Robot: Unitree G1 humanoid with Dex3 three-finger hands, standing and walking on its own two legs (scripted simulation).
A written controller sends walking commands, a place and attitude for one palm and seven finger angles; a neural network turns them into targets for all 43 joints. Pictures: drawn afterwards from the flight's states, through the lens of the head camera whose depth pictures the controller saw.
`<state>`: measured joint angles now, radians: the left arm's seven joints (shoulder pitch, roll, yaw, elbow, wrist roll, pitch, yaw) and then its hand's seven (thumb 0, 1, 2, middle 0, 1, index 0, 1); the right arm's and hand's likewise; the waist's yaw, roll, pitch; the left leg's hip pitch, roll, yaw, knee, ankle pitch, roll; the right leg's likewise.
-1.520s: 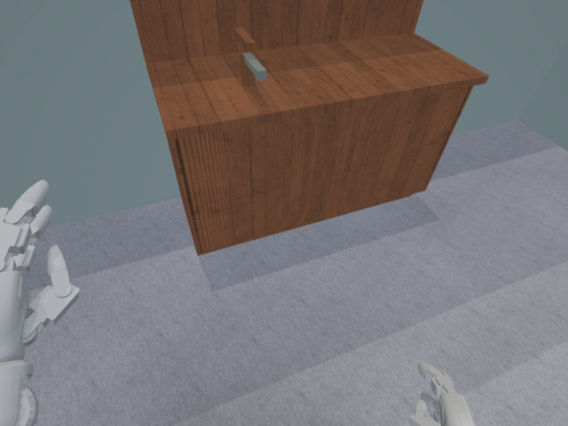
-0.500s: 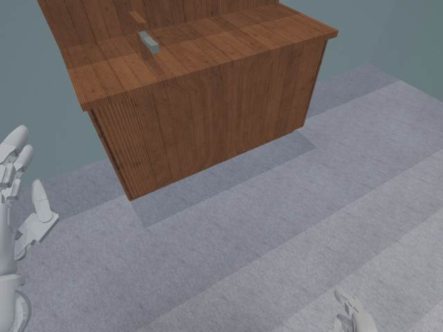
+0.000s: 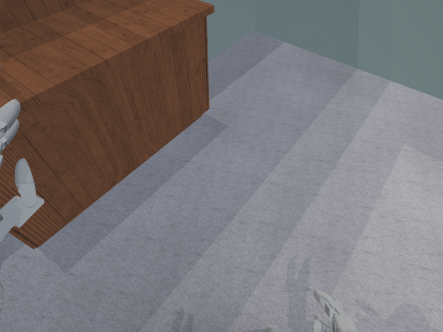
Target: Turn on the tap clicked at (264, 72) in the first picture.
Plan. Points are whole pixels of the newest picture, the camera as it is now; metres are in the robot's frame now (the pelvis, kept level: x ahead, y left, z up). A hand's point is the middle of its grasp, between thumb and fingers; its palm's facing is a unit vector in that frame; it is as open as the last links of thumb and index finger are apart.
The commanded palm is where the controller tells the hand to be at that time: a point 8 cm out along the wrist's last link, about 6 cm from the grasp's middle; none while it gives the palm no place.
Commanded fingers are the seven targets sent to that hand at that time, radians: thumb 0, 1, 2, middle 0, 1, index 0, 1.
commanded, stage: walk to a spot facing it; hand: left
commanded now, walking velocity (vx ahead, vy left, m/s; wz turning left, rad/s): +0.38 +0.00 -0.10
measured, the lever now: out of the picture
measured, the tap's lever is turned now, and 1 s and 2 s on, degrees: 0 0 0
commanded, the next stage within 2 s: turn to face it in 0.58 s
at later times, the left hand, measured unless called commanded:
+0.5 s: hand (103, 109) +0.39 +0.20 +0.20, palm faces +0.32 -0.88 -0.36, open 7.4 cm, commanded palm +0.34 +0.25 +0.21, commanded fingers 0.00 0.90 0.90 -0.20 -0.30 -0.20 -0.30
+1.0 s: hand (140, 68) +0.50 +0.17 +0.21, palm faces +0.37 -0.79 -0.48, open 7.4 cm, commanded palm +0.44 +0.22 +0.21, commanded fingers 0.00 0.90 0.90 -0.20 -0.30 -0.20 -0.30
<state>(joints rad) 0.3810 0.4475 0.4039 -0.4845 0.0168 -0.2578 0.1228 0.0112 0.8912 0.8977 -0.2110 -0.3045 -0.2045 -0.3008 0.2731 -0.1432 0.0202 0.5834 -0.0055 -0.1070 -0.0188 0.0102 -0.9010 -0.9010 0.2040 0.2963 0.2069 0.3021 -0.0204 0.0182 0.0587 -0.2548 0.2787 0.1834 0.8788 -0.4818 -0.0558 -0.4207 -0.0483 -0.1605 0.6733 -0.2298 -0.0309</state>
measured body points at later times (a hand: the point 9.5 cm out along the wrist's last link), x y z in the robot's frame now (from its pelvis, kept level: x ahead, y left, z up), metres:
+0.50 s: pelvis +0.15 -0.01 +0.02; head +0.15 +0.00 +0.47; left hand +0.37 +0.25 +0.22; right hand +0.29 -0.23 -0.06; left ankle +0.18 +0.12 -0.71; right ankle +0.14 -0.12 -0.67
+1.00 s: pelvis +0.28 -0.06 +0.01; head +0.33 -0.05 +0.46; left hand +0.47 +0.21 +0.23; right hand +0.44 -0.33 -0.07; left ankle +0.36 +0.05 -0.71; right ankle +0.21 -0.13 -0.70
